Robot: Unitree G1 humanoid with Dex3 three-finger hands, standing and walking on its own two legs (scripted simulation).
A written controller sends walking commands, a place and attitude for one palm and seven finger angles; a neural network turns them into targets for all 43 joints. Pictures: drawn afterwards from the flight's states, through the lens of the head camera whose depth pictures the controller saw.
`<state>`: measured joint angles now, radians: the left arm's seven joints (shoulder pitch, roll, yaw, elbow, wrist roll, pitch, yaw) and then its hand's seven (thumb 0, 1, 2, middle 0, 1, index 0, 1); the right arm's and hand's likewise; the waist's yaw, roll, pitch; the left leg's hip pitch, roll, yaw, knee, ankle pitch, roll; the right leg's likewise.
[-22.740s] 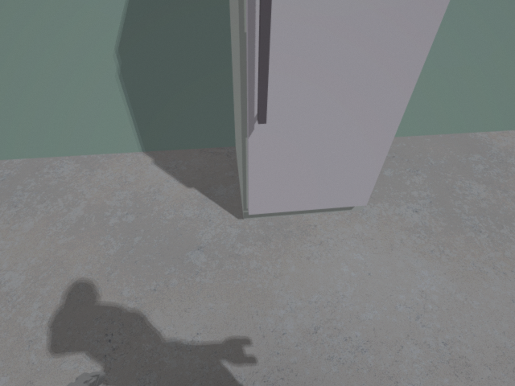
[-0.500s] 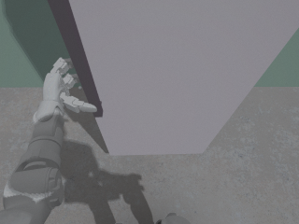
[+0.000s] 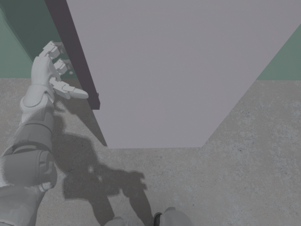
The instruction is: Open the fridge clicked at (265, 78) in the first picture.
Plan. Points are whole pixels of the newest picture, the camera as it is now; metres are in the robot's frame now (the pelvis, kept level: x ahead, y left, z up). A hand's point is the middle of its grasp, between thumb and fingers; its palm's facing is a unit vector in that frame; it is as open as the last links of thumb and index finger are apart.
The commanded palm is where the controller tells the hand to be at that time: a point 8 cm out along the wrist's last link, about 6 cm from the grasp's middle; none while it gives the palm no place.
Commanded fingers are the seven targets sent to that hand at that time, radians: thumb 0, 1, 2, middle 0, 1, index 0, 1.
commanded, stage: slide the fingers in behind the handle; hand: left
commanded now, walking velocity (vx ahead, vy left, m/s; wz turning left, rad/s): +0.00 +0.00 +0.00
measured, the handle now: (79, 54) +0.53 +0.16 +0.13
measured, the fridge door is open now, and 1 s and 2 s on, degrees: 0 0 0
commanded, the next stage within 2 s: grip the handle and tug to test in 1.74 s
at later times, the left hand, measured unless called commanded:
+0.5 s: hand (83, 79) +0.48 +0.16 +0.09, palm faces -0.04 -1.00 -0.02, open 14.0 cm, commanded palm +0.45 +0.21 +0.10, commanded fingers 0.00 -0.50 0.30 -0.30 -1.20 -0.30 -1.20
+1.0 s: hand (88, 76) +0.48 +0.14 +0.10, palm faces -0.02 -1.00 -0.03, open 13.9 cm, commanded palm +0.45 +0.18 +0.10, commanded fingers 0.00 -0.50 0.30 -0.30 -1.20 -0.30 -1.20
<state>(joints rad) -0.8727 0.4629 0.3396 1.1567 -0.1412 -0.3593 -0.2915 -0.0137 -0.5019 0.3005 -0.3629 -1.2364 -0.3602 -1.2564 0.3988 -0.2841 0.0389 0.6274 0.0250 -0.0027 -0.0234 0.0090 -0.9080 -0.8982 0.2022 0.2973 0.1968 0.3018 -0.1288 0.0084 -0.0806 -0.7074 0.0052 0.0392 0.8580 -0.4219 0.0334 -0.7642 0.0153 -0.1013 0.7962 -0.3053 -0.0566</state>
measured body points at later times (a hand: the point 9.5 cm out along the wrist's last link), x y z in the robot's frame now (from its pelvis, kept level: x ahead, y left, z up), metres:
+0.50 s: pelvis +0.01 +0.01 +0.00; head +0.09 +0.01 +0.45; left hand +0.47 +0.21 +0.09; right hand +0.05 -0.25 -0.11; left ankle -0.01 +0.10 -0.70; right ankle +0.04 -0.09 -0.70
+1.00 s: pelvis +0.01 +0.00 +0.00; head +0.09 +0.00 +0.45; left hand +0.47 +0.19 +0.10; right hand +0.06 -0.26 -0.12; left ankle -0.01 +0.10 -0.70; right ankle +0.04 -0.09 -0.70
